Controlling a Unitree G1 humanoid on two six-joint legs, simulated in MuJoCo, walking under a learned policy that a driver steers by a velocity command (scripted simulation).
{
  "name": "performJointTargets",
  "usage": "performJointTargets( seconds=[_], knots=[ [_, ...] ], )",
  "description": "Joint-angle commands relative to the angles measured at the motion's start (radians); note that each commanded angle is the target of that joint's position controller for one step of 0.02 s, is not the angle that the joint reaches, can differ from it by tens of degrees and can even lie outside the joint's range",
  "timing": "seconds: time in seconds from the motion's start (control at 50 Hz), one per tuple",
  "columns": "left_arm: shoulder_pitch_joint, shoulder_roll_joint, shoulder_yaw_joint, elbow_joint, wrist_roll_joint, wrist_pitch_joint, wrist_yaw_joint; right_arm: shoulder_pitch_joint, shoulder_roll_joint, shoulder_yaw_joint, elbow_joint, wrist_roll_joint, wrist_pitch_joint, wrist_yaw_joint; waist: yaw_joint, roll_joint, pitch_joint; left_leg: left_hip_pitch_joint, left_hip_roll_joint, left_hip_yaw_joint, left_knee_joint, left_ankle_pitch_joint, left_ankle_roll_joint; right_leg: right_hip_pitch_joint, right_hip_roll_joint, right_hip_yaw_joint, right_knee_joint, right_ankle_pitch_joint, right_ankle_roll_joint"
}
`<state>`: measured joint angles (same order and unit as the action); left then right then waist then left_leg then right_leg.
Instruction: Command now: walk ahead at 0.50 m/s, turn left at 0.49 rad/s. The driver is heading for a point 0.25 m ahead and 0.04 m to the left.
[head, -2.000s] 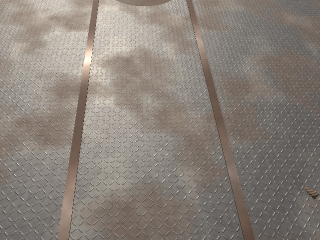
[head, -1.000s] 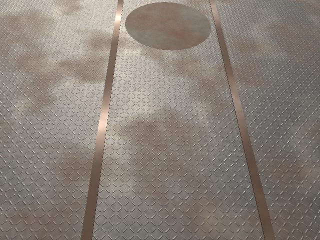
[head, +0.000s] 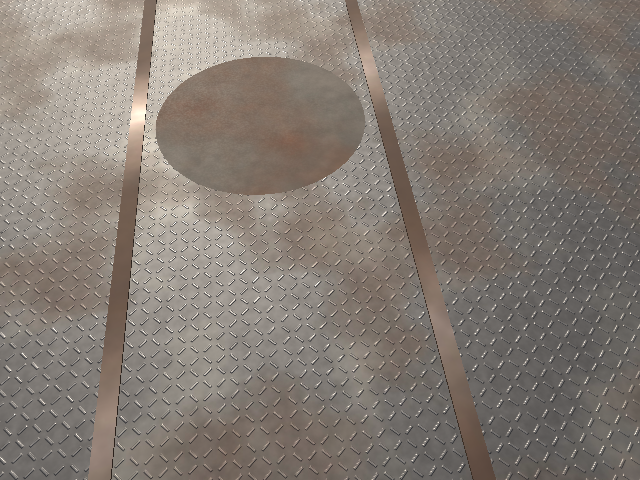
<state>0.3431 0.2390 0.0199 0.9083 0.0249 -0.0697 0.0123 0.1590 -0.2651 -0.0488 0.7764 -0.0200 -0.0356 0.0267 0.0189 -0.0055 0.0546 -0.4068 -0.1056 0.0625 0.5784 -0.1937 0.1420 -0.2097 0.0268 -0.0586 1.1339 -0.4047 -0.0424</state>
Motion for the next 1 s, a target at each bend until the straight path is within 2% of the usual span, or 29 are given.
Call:
performJointTargets(
  seconds=[0.02, 0.04, 0.06, 0.1, 0.14, 0.16, 0.22, 0.28, 0.32, 0.34, 0.36, 0.38, 0.4, 0.42, 0.44, 0.46, 0.48, 0.5, 0.54, 0.56, 0.6, 0.64, 0.68, 0.7, 0.72, 0.74, 0.78, 0.84, 1.0],
  knots=[
    [-0.072, 0.130, 0.023, -0.138, -0.002, -0.040, -0.013, 0.173, -0.144, -0.052, 0.012, 0.016, 0.010, -0.016, -0.045, -0.034, -0.065, 0.388, 0.351, -0.517, -0.314, 0.160, 0.207, -0.470, -0.088, 0.121, 0.160, 0.070, 0.013],
    [-0.063, 0.126, 0.022, -0.137, 0.009, -0.022, -0.012, 0.132, -0.117, -0.041, 0.008, 0.017, 0.005, -0.021, -0.010, -0.028, -0.020, 0.291, 0.313, -0.438, -0.325, 0.310, 0.178, -0.417, -0.104, 0.112, 0.105, 0.070, 0.031],
    [-0.031, 0.114, 0.018, -0.126, 0.018, 0.001, -0.012, 0.119, -0.102, -0.033, 0.005, 0.017, -0.004, -0.020, 0.012, -0.017, -0.023, 0.232, 0.285, -0.370, -0.325, 0.482, 0.163, -0.348, -0.108, 0.100, 0.065, 0.066, 0.048],
    [-0.007, 0.090, 0.015, -0.122, 0.019, 0.028, -0.013, 0.139, -0.120, -0.034, 0.019, 0.017, -0.026, -0.015, 0.027, 0.000, -0.046, 0.194, 0.247, -0.269, -0.308, 0.762, 0.144, -0.298, -0.093, 0.067, -0.003, 0.095, 0.071],
    [-0.034, 0.082, 0.014, -0.132, 0.015, 0.036, -0.015, 0.163, -0.130, -0.033, 0.033, 0.016, -0.031, -0.015, 0.021, 0.027, -0.062, 0.206, 0.205, -0.202, -0.292, 0.898, 0.099, -0.298, -0.080, 0.039, -0.095, 0.167, 0.077],
    [-0.057, 0.074, 0.012, -0.142, 0.012, 0.038, -0.016, 0.169, -0.134, -0.032, 0.037, 0.016, -0.027, -0.017, 0.014, 0.056, -0.073, 0.218, 0.195, -0.185, -0.284, 0.909, 0.079, -0.299, -0.077, 0.032, -0.153, 0.203, 0.079],
    [-0.141, 0.070, 0.006, -0.160, 0.002, 0.043, -0.016, 0.191, -0.120, -0.024, 0.048, 0.018, -0.015, -0.025, -0.028, 0.088, -0.085, 0.273, 0.176, -0.162, -0.267, 0.890, 0.013, -0.294, -0.068, 0.020, -0.304, 0.311, 0.070],
    [-0.193, 0.078, 0.005, -0.162, -0.003, 0.040, -0.010, 0.222, -0.111, -0.018, 0.066, 0.011, -0.006, -0.037, -0.064, 0.080, -0.086, 0.355, 0.197, -0.178, -0.240, 0.864, -0.005, -0.287, -0.050, 0.019, -0.411, 0.358, 0.052],
    [-0.192, 0.089, 0.006, -0.154, -0.002, 0.034, -0.004, 0.218, -0.109, -0.015, 0.076, 0.004, 0.000, -0.045, -0.064, 0.083, -0.075, 0.387, 0.222, -0.201, -0.203, 0.867, 0.000, -0.260, -0.036, 0.028, -0.467, 0.314, 0.034],
    [-0.168, 0.091, 0.007, -0.147, -0.001, 0.029, 0.000, 0.207, -0.116, -0.015, 0.077, 0.002, 0.002, -0.048, -0.053, 0.097, -0.072, 0.384, 0.242, -0.224, -0.170, 0.862, 0.005, -0.221, -0.033, 0.040, -0.505, 0.281, 0.020],
    [-0.126, 0.104, 0.011, -0.126, 0.000, 0.023, 0.005, 0.192, -0.114, -0.014, 0.080, 0.003, 0.002, -0.052, -0.033, 0.083, -0.068, 0.395, 0.243, -0.238, -0.132, 0.872, 0.002, -0.178, -0.021, 0.042, -0.557, 0.265, 0.003],
    [-0.064, 0.103, 0.013, -0.104, 0.004, 0.014, 0.011, 0.171, -0.118, -0.013, 0.081, 0.012, 0.000, -0.055, 0.005, 0.069, -0.072, 0.387, 0.231, -0.239, -0.064, 0.843, -0.012, -0.094, -0.020, 0.048, -0.671, 0.330, -0.016],
    [0.005, 0.123, 0.017, -0.080, 0.008, -0.002, 0.018, 0.163, -0.114, -0.010, 0.077, 0.020, -0.008, -0.054, 0.037, 0.016, -0.113, 0.330, 0.190, -0.223, 0.034, 0.708, -0.040, 0.063, -0.083, 0.104, -0.744, 0.630, -0.038],
    [0.055, 0.189, 0.027, -0.080, 0.009, -0.009, 0.022, 0.242, -0.068, 0.003, 0.061, 0.024, -0.016, -0.053, 0.001, -0.127, -0.218, 0.214, 0.109, -0.185, 0.207, 0.238, -0.069, 0.267, -0.302, 0.297, -0.662, 1.168, -0.120],
    [0.049, 0.157, 0.016, -0.087, -0.010, 0.007, 0.017, 0.344, -0.030, 0.006, 0.110, 0.025, -0.001, -0.056, -0.020, -0.194, -0.300, 0.133, -0.010, -0.155, 0.383, -0.452, -0.086, 0.338, -0.451, 0.432, -0.628, 1.449, -0.261],
    [0.002, 0.165, 0.025, -0.083, -0.032, 0.025, 0.017, 0.363, -0.069, 0.002, 0.132, 0.023, 0.028, -0.056, -0.022, -0.201, -0.319, 0.071, 0.009, -0.149, 0.437, -0.505, -0.088, 0.245, -0.475, 0.538, -0.736, 0.974, -0.339],
    [-0.027, 0.080, -0.003, -0.094, -0.022, 0.028, 0.007, 0.182, -0.123, -0.013, 0.120, -0.009, 0.046, -0.056, 0.015, -0.024, -0.141, 0.094, 0.026, -0.171, 0.446, -0.431, -0.097, 0.082, -0.353, 0.428, -0.797, 0.860, -0.266],
    [-0.091, 0.073, -0.013, -0.085, -0.010, 0.032, 0.014, 0.175, -0.066, -0.003, 0.109, -0.001, 0.053, -0.050, -0.036, -0.076, -0.112, 0.108, 0.040, -0.175, 0.385, -0.390, -0.110, 0.025, -0.319, 0.370, -0.818, 0.752, -0.232],
    [-0.163, 0.084, -0.009, -0.084, -0.005, 0.044, 0.025, 0.197, -0.043, 0.012, 0.141, 0.001, 0.076, -0.046, -0.066, -0.137, -0.070, 0.184, 0.070, -0.133, 0.245, -0.320, -0.143, -0.080, -0.230, 0.272, -0.892, 0.482, -0.164],
    [-0.162, 0.085, -0.009, -0.071, 0.002, 0.048, 0.022, 0.210, -0.032, 0.017, 0.161, 0.001, 0.080, -0.048, -0.065, -0.144, -0.072, 0.201, 0.058, -0.104, 0.181, -0.311, -0.155, -0.071, -0.201, 0.243, -0.884, 0.467, -0.146],
    [-0.121, 0.100, -0.005, -0.047, -0.005, 0.049, 0.020, 0.200, -0.034, 0.019, 0.185, 0.009, 0.083, -0.056, -0.044, -0.116, -0.105, 0.232, 0.061, -0.091, 0.078, -0.242, -0.158, -0.032, -0.199, 0.242, -0.876, 0.405, -0.135],
    [-0.127, 0.118, 0.002, -0.031, -0.013, 0.056, 0.019, 0.198, -0.021, 0.024, 0.207, 0.009, 0.084, -0.059, -0.050, -0.108, -0.104, 0.276, 0.067, -0.075, -0.035, -0.142, -0.149, -0.054, -0.190, 0.247, -0.876, 0.238, -0.118],
    [-0.130, 0.112, 0.003, -0.020, -0.016, 0.066, 0.017, 0.179, -0.023, 0.029, 0.221, 0.000, 0.077, -0.060, -0.050, -0.085, -0.062, 0.332, 0.088, -0.097, -0.166, -0.031, -0.129, -0.137, -0.169, 0.255, -0.897, 0.015, -0.063],
    [-0.123, 0.103, 0.003, -0.014, -0.018, 0.068, 0.013, 0.164, -0.042, 0.030, 0.217, -0.011, 0.070, -0.061, -0.040, -0.066, -0.035, 0.330, 0.140, -0.163, -0.202, -0.034, -0.115, -0.171, -0.159, 0.260, -0.902, -0.056, -0.027],
    [-0.108, 0.098, 0.007, -0.009, -0.024, 0.073, 0.010, 0.143, -0.072, 0.027, 0.217, -0.009, 0.062, -0.060, -0.014, -0.025, 0.010, 0.234, 0.173, -0.211, -0.221, -0.120, -0.095, -0.155, -0.119, 0.230, -0.902, -0.048, -0.006],
    [-0.123, 0.095, 0.010, 0.001, -0.023, 0.077, 0.007, 0.150, -0.051, 0.033, 0.233, -0.004, 0.054, -0.056, -0.018, 0.019, 0.037, 0.139, 0.180, -0.219, -0.249, -0.166, -0.089, -0.076, -0.101, 0.200, -0.869, 0.035, -0.006],
    [-0.088, 0.067, 0.006, 0.033, -0.019, 0.075, 0.005, 0.125, -0.042, 0.037, 0.249, 0.009, 0.035, -0.058, 0.007, 0.081, 0.016, 0.061, 0.189, -0.240, -0.307, -0.182, -0.095, 0.061, -0.088, 0.174, -0.806, 0.181, -0.010],
    [-0.071, 0.072, 0.008, 0.070, -0.015, 0.065, 0.005, 0.126, -0.038, 0.040, 0.262, 0.010, 0.021, -0.063, 0.010, 0.050, -0.010, 0.113, 0.180, -0.221, -0.302, -0.098, -0.098, 0.083, -0.101, 0.178, -0.798, 0.249, -0.017],
    [-0.063, 0.047, -0.001, 0.141, -0.017, 0.066, 0.013, 0.176, -0.016, 0.045, 0.308, 0.010, 0.023, -0.068, -0.007, 0.012, 0.003, 0.175, 0.181, -0.205, -0.286, -0.024, -0.084, 0.053, -0.099, 0.170, -0.803, 0.286, -0.005]
  ],
)
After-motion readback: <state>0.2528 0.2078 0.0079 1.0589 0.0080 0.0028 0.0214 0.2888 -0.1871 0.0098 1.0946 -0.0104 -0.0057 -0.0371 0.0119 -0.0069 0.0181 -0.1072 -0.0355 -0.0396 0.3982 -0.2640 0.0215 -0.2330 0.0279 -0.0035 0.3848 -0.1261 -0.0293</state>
